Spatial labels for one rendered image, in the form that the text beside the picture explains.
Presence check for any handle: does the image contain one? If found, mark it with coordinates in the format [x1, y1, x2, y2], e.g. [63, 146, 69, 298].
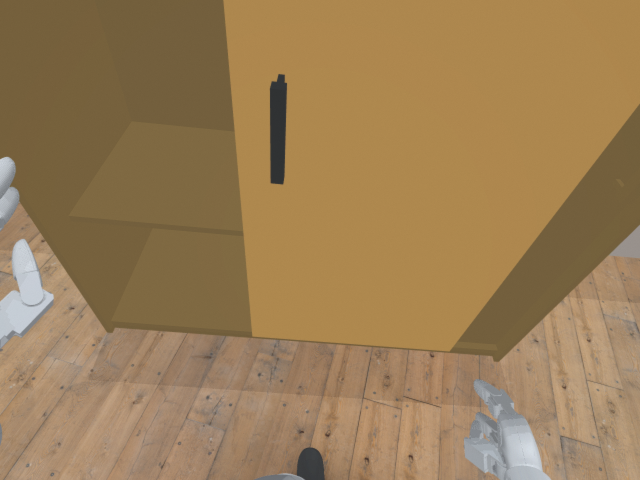
[270, 74, 287, 184]
[615, 168, 640, 204]

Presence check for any robot left foot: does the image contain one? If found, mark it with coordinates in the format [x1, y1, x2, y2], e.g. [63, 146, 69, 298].
[297, 447, 325, 480]

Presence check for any right robot hand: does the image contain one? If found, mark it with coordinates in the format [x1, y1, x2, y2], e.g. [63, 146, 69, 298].
[464, 379, 543, 480]

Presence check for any left robot hand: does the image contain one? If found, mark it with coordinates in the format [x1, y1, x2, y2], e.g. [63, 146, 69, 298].
[0, 157, 54, 349]

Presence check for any wardrobe door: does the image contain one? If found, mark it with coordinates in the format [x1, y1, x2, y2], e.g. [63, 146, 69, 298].
[457, 104, 640, 344]
[223, 0, 640, 352]

